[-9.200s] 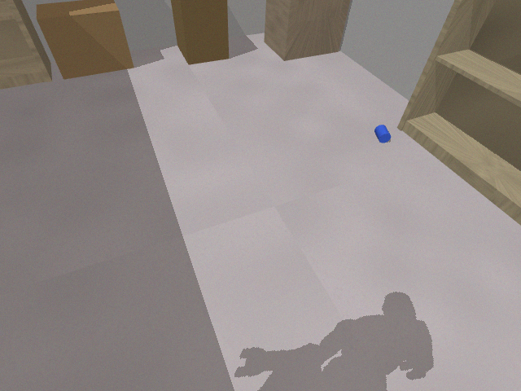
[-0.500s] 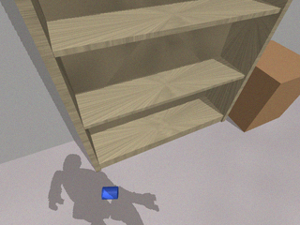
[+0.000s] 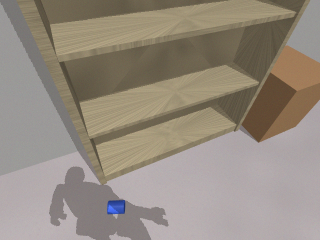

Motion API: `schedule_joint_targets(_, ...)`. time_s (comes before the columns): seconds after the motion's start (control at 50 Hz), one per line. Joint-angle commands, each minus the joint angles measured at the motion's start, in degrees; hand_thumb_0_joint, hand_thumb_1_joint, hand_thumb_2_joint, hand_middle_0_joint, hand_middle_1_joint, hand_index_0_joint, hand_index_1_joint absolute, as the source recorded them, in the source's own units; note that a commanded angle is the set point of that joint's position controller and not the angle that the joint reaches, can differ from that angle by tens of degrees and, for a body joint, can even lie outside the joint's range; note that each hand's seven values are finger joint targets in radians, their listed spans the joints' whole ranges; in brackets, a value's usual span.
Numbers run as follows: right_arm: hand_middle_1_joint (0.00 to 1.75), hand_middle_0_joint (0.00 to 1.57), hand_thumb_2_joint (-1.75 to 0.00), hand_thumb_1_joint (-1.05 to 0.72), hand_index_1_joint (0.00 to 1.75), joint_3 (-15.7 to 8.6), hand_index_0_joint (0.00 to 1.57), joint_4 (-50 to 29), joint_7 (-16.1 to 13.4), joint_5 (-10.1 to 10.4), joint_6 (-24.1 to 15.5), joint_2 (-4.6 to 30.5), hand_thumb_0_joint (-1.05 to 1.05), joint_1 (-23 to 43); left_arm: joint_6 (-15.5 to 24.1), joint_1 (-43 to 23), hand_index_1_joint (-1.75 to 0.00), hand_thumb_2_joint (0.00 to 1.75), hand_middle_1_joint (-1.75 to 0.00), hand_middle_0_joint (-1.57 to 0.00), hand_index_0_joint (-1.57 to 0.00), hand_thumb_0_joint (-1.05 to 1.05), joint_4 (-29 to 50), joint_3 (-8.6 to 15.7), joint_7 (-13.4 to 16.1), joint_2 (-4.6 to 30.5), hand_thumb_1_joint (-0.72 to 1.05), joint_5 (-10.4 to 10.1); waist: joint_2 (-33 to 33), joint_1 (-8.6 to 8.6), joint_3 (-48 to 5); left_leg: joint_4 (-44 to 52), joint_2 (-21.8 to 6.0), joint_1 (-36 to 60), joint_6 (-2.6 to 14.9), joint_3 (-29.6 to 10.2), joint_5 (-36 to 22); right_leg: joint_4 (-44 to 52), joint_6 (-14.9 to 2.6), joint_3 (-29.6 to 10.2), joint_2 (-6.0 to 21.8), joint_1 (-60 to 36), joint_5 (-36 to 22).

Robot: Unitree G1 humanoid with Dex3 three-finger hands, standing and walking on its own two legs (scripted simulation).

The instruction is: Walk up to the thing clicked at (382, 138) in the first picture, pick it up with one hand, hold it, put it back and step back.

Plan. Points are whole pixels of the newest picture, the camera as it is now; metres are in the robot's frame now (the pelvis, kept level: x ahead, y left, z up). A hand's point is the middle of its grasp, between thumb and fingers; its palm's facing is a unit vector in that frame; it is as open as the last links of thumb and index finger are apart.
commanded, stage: stand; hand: left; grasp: from above
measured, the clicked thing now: (116, 207) +0.43 +0.23 -0.75
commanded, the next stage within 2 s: rise first in 0.82 s
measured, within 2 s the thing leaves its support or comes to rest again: neither
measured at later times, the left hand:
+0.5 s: hand out of the picture +0.06 +0.26 -0.16, palm faces -0.02 -0.94 -0.34, open 7.4 cm
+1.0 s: hand out of the picture +0.09 +0.26 -0.16, palm faces +0.03 -0.94 -0.34, open 7.4 cm
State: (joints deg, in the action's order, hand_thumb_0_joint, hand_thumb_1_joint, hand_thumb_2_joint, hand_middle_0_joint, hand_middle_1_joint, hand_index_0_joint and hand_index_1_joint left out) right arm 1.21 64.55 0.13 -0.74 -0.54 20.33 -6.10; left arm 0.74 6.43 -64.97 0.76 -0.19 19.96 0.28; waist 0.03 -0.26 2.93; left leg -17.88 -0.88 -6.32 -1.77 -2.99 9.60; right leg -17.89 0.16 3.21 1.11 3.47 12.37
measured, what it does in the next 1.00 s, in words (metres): stands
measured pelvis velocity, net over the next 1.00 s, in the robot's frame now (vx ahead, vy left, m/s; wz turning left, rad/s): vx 0.00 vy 0.01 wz -0.01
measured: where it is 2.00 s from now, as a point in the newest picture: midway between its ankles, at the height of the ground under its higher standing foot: outside the picture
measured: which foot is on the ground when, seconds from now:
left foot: down 0.00-1.00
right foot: down 0.00-1.00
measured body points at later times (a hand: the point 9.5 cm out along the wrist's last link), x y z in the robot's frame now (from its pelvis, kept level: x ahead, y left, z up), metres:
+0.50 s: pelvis +0.00 +0.00 +0.00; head +0.01 +0.00 +0.45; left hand +0.06 +0.31 -0.13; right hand +0.06 -0.30 -0.14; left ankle +0.00 +0.14 -0.75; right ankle -0.03 -0.12 -0.75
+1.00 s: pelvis +0.00 +0.01 +0.00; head +0.02 +0.01 +0.45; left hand +0.09 +0.31 -0.13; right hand +0.08 -0.29 -0.13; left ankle +0.00 +0.14 -0.75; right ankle -0.03 -0.12 -0.75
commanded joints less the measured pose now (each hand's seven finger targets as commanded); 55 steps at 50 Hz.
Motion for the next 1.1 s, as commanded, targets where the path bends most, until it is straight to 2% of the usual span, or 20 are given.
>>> schedule_joint_targets(0.0, 0.3, 0.2, -0.9, -0.9, 0.3, -2.37, 0.2, -3.44, -1.04, 0.25, -1.11, 12.0, 0.0, 1.49, 0.8, -1.6, -0.3, 0.9, -0.3, -0.2, -0.2, 0.0, 3.17, 2.19, 0.75, 12.46, 0.9, 0.27, 0.74, -0.09, -4.4, 1.57, -6.31, 0.11, 2.34, -3.68, -12.42, 2.64, -1.05, -5.15, 7.14, -1.01, -10.6)
schedule_joint_targets(0.18, 0.3, 0.2, -0.9, -0.9, 0.3, -2.61, 0.2, -3.39, -1.01, 0.06, -0.98, 12.2, 0.0, 1.4, 0.7, -1.74, -0.3, 0.9, -0.3, -0.2, -0.2, 0.0, 3.03, 2.14, 0.63, 12.56, 0.9, 0.35, 0.64, 0.06, -3.11, 2.14, -5.97, -0.97, 2.18, -4.02, -8.17, 3.38, -1.15, -5.33, 6.91, 0.63, -6.04)
schedule_joint_targets(0.32, 0.3, 0.2, -0.9, -0.9, 0.3, -2.63, 0.2, -3.03, -0.85, 0.18, -1.02, 12.26, 0.0, 1.36, 0.79, -1.34, -0.3, 0.9, -0.3, -0.2, -0.2, 0.0, 3.02, 1.82, 0.57, 12.27, 0.9, 0.24, 0.78, -0.11, -3.23, 2.04, -6.1, -1.19, 2.24, -4.24, -7.92, 3.44, -1.07, -5.7, 7.06, 0.5, -6.22)
schedule_joint_targets(0.36, 0.3, 0.2, -0.9, -0.9, 0.3, -2.6, 0.2, -2.91, -0.81, 0.16, -0.92, 11.83, 0.0, 1.29, 0.76, -1.17, -0.3, 0.9, -0.3, -0.2, -0.2, 0.0, 2.92, 1.86, 0.54, 12.39, 0.9, 0.27, 0.42, -0.03, -3.0, 2.39, -5.86, -1.48, 2.26, -4.22, -5.8, 3.73, -0.99, -5.67, 6.89, 0.86, -4.22)
schedule_joint_targets(0.48, 0.3, 0.2, -0.9, -0.9, 0.3, -2.82, 0.2, -3.06, -0.81, 0.13, -0.91, 12.17, 0.0, 1.33, 1.01, -0.88, -0.3, 0.9, -0.3, -0.2, -0.2, 0.0, 3.22, 1.76, 0.71, 12.58, 0.9, 0.34, -0.08, 0.02, -4.24, 1.51, -6.06, -0.02, 2.36, -4.12, -8.91, 3.28, -1.05, -5.75, 7.08, 0.97, -7.24)
schedule_joint_targets(0.5, 0.3, 0.2, -0.9, -0.9, 0.3, -2.77, 0.2, -3.11, -0.82, 0.12, -0.97, 12.05, 0.0, 0.95, 1.03, -1.03, -0.3, 0.9, -0.3, -0.2, -0.2, 0.0, 3.31, 1.78, 0.74, 12.67, 0.9, 0.26, -0.42, 0.02, -4.89, 0.91, -6.26, -0.17, 2.5, -3.9, -11.13, 2.8, -1.12, -5.63, 7.32, -0.37, -9.79)
schedule_joint_targets(0.56, 0.3, 0.2, -0.9, -0.9, 0.3, -2.66, 0.2, -2.84, -0.93, 0.21, -1.08, 12.16, 0.0, 0.81, 1.05, -0.74, -0.3, 0.9, -0.3, -0.2, -0.2, 0.0, 3.24, 1.69, 0.78, 12.41, 0.9, 0.12, 0.43, -0.03, -5.56, 0.78, -6.29, 0.36, 2.47, -3.76, -13.63, 2.32, -1.1, -5.77, 7.49, -1.24, -12.69)
schedule_joint_targets(0.6, 0.3, 0.2, -0.9, -0.9, 0.3, -2.59, 0.2, -2.91, -0.9, 0.22, -1.07, 11.93, 0.0, 0.92, 0.96, -0.71, -0.3, 0.9, -0.3, -0.2, -0.2, 0.0, 3.22, 1.68, 0.83, 12.45, 0.9, 0.11, 0.54, -0.13, -4.82, 1.41, -6.08, -0.16, 2.26, -3.91, -12.8, 2.26, -1.04, -5.26, 7.12, -0.82, -11.37)
schedule_joint_targets(0.7, 0.3, 0.2, -0.9, -0.9, 0.3, -2.62, 0.2, -3.09, -1.0, 0.19, -1.04, 11.94, 0.0, 0.73, 0.92, -1.0, -0.3, 0.9, -0.3, -0.2, -0.2, 0.0, 3.37, 1.77, 0.89, 12.54, 0.9, 0.19, 0.04, 0.01, -4.9, 0.85, -6.25, 0.22, 2.39, -3.66, -14.11, 2.05, -1.01, -5.15, 7.22, -0.94, -12.39)
schedule_joint_targets(0.76, 0.3, 0.2, -0.9, -0.9, 0.3, -2.68, 0.2, -3.19, -1.09, 0.14, -1.07, 12.28, 0.0, 1.33, 0.67, -0.59, -0.3, 0.9, -0.3, -0.2, -0.2, 0.0, 3.22, 1.74, 0.78, 12.3, 0.9, 0.31, 1.17, -0.27, -3.87, 1.46, -6.27, -0.34, 2.47, -3.7, -11.87, 2.42, -1.06, -5.24, 7.1, -0.38, -9.57)
schedule_joint_targets(0.88, 0.3, 0.2, -0.9, -0.9, 0.3, -2.6, 0.2, -3.46, -0.95, 0.23, -1.14, 11.86, 0.0, 1.38, 0.81, -0.68, -0.3, 0.9, -0.3, -0.2, -0.2, 0.0, 3.19, 1.81, 0.67, 12.48, 0.9, 0.23, 0.13, -0.12, -3.72, 1.62, -6.1, 0.4, 2.46, -3.78, -11.75, 2.7, -1.07, -5.42, 7.16, 0.45, -9.67)
schedule_joint_targets(0.9, 0.3, 0.2, -0.91, -0.92, 0.3, -2.7, 0.2, -3.56, -1.01, 0.18, -1.2, 12.16, 0.0, 0.9, 0.81, -0.97, -0.37, 0.86, -0.38, -0.22, -0.22, 0.0, 3.43, 1.94, 0.74, 12.72, 0.88, 0.38, 0.31, 0.03, -4.77, 1.34, -6.41, 0.48, 2.68, -3.81, -12.79, 2.33, -1.07, -5.38, 7.21, -0.69, -10.46)
schedule_joint_targets(0.92, 0.3, 0.2, -0.92, -0.99, 0.3, -0.89, 0.2, -19.49, -2.14, 4.11, -3.86, 2.85, 0.0, 1.52, 6.32, -21.07, -0.45, 0.91, -0.45, -0.27, -0.24, 0.0, 23.54, 1.81, 1.4, 2.93, 0.8, -2.93, 2.87, 7.31, -0.83, -2.35, 1.41, -4.63, 1.94, 4.83, -1.53, -2.03, -0.67, -2.16, -0.49, 15.08, -7.53)
schedule_joint_targets(0.94, 0.3, 0.2, -0.91, -0.94, 0.3, -1.17, 0.2, -15.98, -2.62, 3.93, -3.65, 4.09, 0.0, -1.48, 6.21, -27.99, -0.53, 0.9, -0.53, -0.22, -0.21, 0.0, 22.02, 2.64, 1.57, 5.41, 0.72, -2.83, 0.97, 5.65, -3.56, -3.57, 1.65, -4.54, 2.11, 4.18, -0.14, -2.94, -0.55, -1.38, -0.37, 12.47, -6.05)
schedule_joint_targets(0.96, 0.3, 0.2, -0.91, -0.94, 0.3, -1.85, 0.2, -14.98, -2.98, 3.75, -2.9, 5.63, 0.0, -3.57, 3.8, -19.23, -0.61, 0.91, -0.6, -0.2, -0.19, 0.0, 11.86, 5.75, 2.01, 9.38, 0.64, -1.91, -1.44, 5.03, -2.81, -4.83, 2.04, -6.59, 2.46, 4.17, 1.11, -3.28, -0.68, -0.86, -0.69, 13.24, -3.99)
schedule_joint_targets(0.98, 0.3, 0.2, -0.9, -0.92, 0.3, -2.46, 0.2, -16.34, -3.0, 3.81, -2.3, 5.92, 0.0, -4.14, 2.64, -12.84, -0.67, 0.87, -0.67, -0.21, -0.21, 0.0, 7.07, 7.14, 1.37, 10.48, 0.56, -1.34, -3.93, 2.82, -2.25, -7.11, 1.57, -9.21, 2.55, 4.24, -0.19, -5.24, -0.56, -0.34, -0.96, 13.76, -3.76)
schedule_joint_targets(1.0, 0.3, 0.2, -0.9, -0.91, 0.3, -3.38, 0.2, -17.85, -3.28, 3.22, -2.29, 5.82, 0.0, -4.53, 2.55, -14.58, -0.74, 0.87, -0.75, -0.17, -0.18, 0.0, 8.18, 7.57, 0.94, 11.82, 0.48, -0.16, -3.67, 2.5, -5.55, -9.09, 1.72, -10.19, 2.69, 4.3, -1.1, -7.14, -0.62, -0.7, -0.84, 14.24, -4.48)
schedule_joint_targets(1.02, 0.3, 0.2, -0.9, -0.9, 0.3, -4.18, 0.2, -19.16, -3.61, 3.09, -2.55, 5.76, 0.0, -5.66, 3.25, -17.65, -0.8, 0.89, -0.81, -0.14, -0.16, 0.0, 11.85, 9.3, 0.7, 14.99, 0.4, 0.7, -3.24, 2.04, -11.09, -10.67, 1.62, -9.27, 2.75, 4.14, -2.99, -9.42, -0.45, -1.2, -0.7, 13.59, -7.2)
schedule_joint_targets(1.06, 0.3, 0.2, -0.91, -0.94, 0.3, -5.41, 0.2, -20.82, -3.06, 2.16, -2.64, 5.46, 0.0, -7.48, 1.93, -9.45, -0.89, 0.89, -0.93, -0.12, -0.16, 0.0, 6.11, 9.99, -0.73, 12.62, 0.24, 3.38, -0.77, 1.79, -15.03, -15.18, 2.06, -12.39, 2.41, 4.0, -6.04, -14.18, -0.8, -1.48, -0.56, 15.75, -10.21)
schedule_joint_targets(1.08, 0.3, 0.2, -0.91, -0.95, 0.3, -6.07, 0.2, -21.9, -2.54, 1.63, -2.69, 5.24, 0.0, -8.42, 1.31, -6.14, -0.92, 0.9, -0.95, -0.11, -0.15, 0.0, 5.16, 11.42, -1.11, 12.46, 0.16, 4.66, -1.51, 0.29, -16.21, -16.96, 2.14, -14.38, 2.38, 3.86, -6.67, -15.9, -0.92, -1.4, -0.65, 15.93, -10.03)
